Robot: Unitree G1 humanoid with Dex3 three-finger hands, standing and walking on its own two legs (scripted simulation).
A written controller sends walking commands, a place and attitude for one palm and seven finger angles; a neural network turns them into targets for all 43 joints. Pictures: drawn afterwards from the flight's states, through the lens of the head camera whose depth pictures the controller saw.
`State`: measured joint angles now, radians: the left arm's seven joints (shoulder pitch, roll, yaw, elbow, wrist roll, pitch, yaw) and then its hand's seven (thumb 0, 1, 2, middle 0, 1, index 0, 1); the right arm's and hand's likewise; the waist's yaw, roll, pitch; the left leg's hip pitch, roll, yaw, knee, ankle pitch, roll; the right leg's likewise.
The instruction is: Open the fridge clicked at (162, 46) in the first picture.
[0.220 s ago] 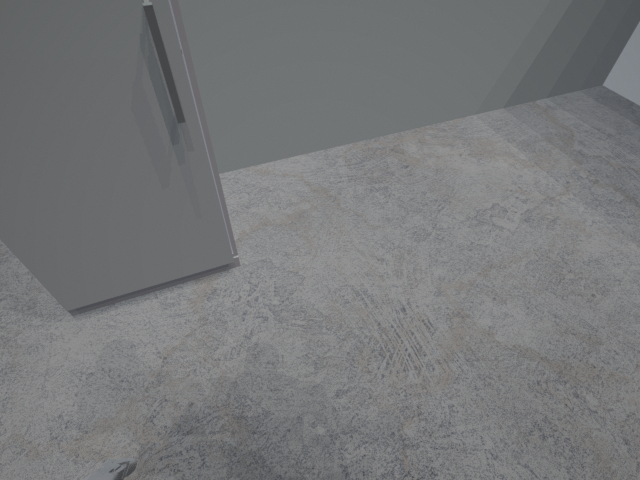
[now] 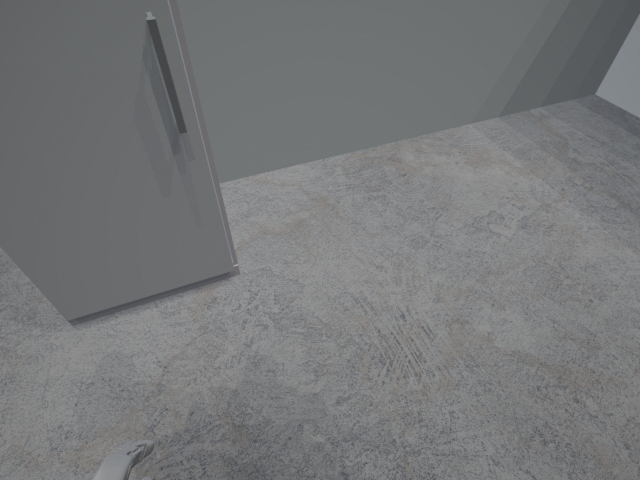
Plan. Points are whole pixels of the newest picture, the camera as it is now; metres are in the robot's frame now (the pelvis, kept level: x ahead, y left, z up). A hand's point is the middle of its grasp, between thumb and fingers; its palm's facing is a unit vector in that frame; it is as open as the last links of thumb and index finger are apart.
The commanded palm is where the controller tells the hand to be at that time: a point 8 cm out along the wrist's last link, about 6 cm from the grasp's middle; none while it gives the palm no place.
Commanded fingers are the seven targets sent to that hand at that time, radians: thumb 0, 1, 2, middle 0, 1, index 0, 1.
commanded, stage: stand and wait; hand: right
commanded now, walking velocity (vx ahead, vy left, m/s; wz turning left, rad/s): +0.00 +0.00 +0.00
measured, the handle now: (167, 77) +0.90 +0.39 +0.08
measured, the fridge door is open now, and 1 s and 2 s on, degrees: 0 0 0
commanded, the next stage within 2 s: look at it before walking up in 0.60 s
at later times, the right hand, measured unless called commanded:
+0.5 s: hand out of the picture +0.06 -0.24 -0.15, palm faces -0.02 +0.94 -0.35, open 7.4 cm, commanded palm none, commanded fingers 0.00 -0.90 -0.90 0.20 0.30 0.20 0.30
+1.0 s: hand out of the picture +0.06 -0.22 -0.15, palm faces -0.03 +0.94 -0.33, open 7.4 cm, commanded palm none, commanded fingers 0.00 -0.90 -0.90 0.20 0.30 0.20 0.30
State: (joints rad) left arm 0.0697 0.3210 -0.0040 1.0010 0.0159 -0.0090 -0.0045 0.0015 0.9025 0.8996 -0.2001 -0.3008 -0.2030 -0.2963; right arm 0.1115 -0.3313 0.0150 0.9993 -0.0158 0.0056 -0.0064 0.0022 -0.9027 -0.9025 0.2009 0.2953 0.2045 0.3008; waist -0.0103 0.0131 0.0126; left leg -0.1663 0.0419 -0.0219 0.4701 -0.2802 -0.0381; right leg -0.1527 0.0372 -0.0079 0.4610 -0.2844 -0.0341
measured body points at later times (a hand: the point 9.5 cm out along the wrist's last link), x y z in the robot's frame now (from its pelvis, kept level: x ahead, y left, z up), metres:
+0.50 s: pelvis -0.01 +0.01 +0.00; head -0.01 +0.01 +0.45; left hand +0.07 +0.31 -0.13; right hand +0.06 -0.29 -0.13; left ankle -0.02 +0.15 -0.74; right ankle -0.02 -0.10 -0.74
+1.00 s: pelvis -0.02 +0.02 +0.01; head -0.01 +0.02 +0.46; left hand +0.06 +0.32 -0.13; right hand +0.06 -0.27 -0.13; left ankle -0.02 +0.15 -0.74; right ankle -0.02 -0.10 -0.74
